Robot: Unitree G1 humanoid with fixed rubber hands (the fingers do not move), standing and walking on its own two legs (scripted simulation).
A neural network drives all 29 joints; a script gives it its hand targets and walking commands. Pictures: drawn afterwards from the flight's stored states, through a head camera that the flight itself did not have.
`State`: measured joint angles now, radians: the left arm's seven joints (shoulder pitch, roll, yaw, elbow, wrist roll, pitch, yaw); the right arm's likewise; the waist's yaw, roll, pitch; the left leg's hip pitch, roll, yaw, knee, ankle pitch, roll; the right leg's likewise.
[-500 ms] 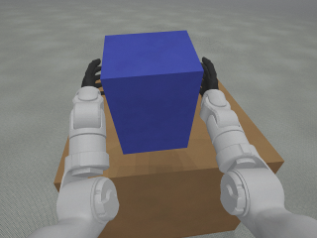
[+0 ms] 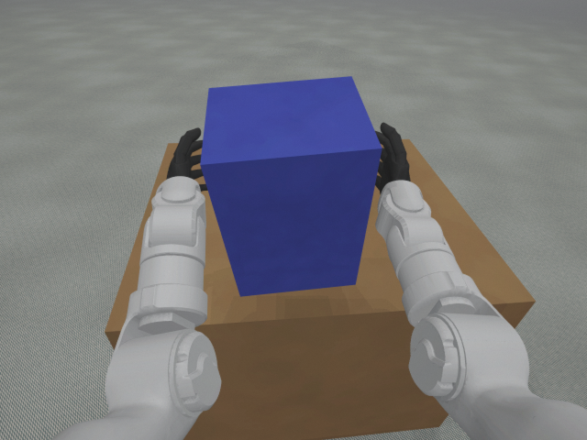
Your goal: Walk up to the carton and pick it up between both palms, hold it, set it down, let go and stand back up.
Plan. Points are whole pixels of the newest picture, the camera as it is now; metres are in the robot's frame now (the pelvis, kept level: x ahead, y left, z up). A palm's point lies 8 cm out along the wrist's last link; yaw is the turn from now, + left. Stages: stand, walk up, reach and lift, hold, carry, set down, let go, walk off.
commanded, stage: set down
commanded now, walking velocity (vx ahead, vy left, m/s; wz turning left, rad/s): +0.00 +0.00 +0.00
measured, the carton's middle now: (290, 197) +0.44 -0.02 +0.16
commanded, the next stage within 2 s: none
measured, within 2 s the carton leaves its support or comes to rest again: neither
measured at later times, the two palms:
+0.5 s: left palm (193, 199) +0.43 +0.12 +0.17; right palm (386, 195) +0.42 -0.16 +0.17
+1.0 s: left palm (199, 217) +0.43 +0.12 +0.13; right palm (384, 212) +0.42 -0.17 +0.14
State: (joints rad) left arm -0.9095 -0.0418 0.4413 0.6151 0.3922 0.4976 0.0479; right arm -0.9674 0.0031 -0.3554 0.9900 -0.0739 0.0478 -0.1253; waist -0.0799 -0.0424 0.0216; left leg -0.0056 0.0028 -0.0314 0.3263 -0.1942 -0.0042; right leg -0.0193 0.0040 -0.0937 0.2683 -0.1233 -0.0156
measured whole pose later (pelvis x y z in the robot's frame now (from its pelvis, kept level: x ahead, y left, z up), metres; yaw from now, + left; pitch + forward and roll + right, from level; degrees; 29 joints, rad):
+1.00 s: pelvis +0.02 +0.00 +0.00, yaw -2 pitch +0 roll -1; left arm -0.82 -0.09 0.46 0.75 0.33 0.27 0.11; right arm -0.87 0.01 -0.47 1.03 -0.21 -0.06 -0.05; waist -0.03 -0.01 -0.03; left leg -0.13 0.01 0.00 0.33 -0.21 -0.01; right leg -0.15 0.01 -0.07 0.28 -0.13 -0.02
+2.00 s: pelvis +0.02 +0.00 +0.00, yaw -3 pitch +3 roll -1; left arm -0.77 -0.16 0.54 0.76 0.40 0.13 0.09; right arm -0.79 0.06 -0.58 0.95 -0.36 -0.14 0.00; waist -0.01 -0.01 -0.03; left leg -0.17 0.01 0.01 0.32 -0.20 0.00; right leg -0.21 0.01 -0.05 0.28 -0.13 -0.01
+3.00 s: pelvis +0.04 +0.01 +0.00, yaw -4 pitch +4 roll -1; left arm -0.71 -0.22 0.55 0.63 0.45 0.06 0.06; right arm -0.72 0.08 -0.54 0.84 -0.34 -0.19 0.02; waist 0.00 -0.01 0.03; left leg -0.14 0.01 0.05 0.30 -0.22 0.01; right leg -0.20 0.02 -0.02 0.28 -0.14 -0.01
